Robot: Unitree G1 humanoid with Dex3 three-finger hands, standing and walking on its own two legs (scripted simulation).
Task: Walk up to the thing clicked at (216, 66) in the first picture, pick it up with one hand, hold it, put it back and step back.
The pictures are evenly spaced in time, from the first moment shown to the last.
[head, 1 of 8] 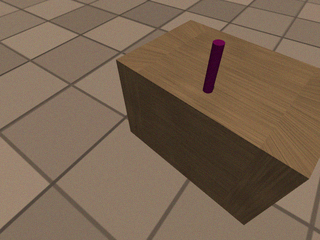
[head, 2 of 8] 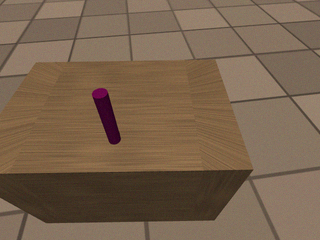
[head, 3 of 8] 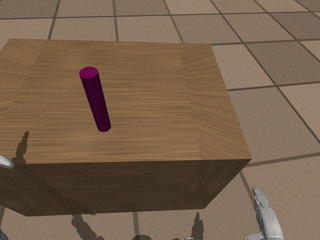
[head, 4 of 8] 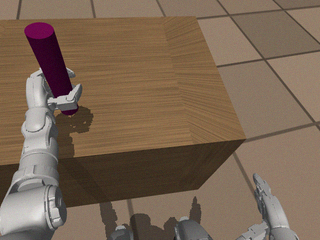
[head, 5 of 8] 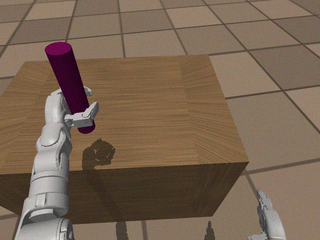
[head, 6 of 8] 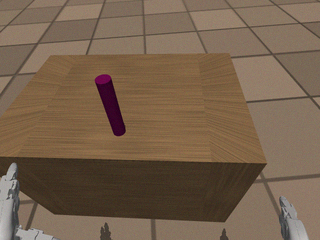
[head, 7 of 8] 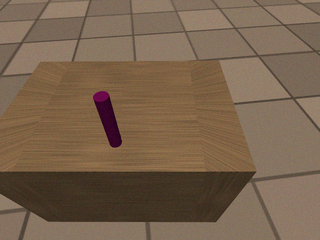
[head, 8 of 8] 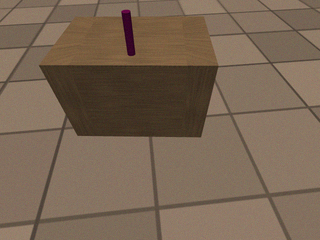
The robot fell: no
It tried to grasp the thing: yes
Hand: left
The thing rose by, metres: 0.24
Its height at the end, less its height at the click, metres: +0.00
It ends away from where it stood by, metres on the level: 0.02
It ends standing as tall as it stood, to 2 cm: yes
